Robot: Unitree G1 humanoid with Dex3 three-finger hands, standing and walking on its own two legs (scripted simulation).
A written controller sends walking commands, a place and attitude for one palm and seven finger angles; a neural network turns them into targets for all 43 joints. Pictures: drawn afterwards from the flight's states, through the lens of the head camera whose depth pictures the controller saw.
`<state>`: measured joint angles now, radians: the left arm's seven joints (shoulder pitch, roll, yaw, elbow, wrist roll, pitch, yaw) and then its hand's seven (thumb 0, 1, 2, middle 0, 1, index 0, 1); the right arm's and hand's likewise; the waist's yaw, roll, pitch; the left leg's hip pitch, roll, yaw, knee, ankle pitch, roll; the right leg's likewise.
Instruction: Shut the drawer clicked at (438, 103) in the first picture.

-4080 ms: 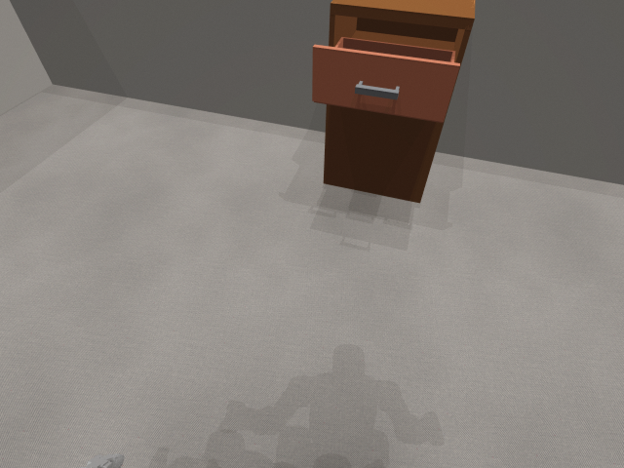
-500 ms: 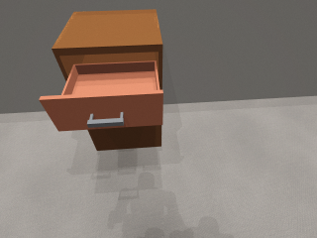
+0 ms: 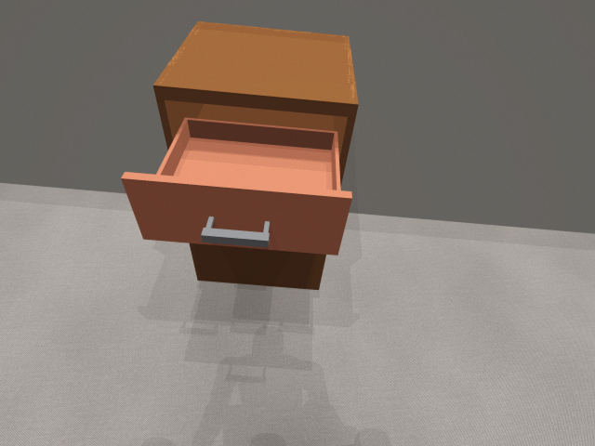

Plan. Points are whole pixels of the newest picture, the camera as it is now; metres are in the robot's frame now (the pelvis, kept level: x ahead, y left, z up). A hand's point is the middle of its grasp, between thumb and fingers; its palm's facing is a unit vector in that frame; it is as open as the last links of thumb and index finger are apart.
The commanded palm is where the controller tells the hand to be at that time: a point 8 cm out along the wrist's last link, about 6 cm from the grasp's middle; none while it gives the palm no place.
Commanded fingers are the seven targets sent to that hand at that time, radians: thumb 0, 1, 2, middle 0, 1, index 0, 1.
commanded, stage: take the last steps up to it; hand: left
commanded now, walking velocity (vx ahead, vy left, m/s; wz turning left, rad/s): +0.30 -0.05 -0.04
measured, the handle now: (237, 230) +0.53 +0.15 -0.08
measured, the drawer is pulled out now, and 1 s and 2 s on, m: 0.29 0.29 0.29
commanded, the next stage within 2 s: come to a stop and stand still in 0.56 s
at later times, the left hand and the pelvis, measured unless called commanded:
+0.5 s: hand (234, 398) +0.23 +0.11 -0.16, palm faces +0.05 -0.97 -0.22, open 7.2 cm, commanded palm none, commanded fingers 0.00 0.90 0.90 -0.20 -0.30 -0.20 -0.30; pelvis +0.15 -0.07 -0.01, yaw +0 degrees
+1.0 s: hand (224, 422) +0.20 +0.12 -0.18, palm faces +0.05 -0.98 -0.21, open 7.4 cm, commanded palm none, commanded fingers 0.00 0.90 0.90 -0.20 -0.30 -0.20 -0.30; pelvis +0.22 -0.05 +0.00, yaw -1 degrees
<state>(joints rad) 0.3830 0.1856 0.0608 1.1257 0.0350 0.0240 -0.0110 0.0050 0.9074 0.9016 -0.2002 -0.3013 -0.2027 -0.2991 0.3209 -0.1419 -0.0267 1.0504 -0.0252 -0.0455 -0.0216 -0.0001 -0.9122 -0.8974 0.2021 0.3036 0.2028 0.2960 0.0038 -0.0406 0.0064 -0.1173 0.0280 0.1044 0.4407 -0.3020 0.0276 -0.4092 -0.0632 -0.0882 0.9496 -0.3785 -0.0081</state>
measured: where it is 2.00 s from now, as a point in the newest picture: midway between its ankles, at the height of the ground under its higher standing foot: outside the picture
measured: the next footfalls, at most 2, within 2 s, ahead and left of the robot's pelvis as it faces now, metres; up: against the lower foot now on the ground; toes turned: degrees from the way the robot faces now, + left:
right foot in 0.32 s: +0.23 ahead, -0.16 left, +0.00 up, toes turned -9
left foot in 0.72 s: +0.25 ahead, +0.03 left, +0.00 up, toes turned +1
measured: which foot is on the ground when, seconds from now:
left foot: down 0.00-0.32, up 0.34-0.70, down 0.72-1.00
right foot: up 0.00-0.30, down 0.32-0.78, up 0.80-1.00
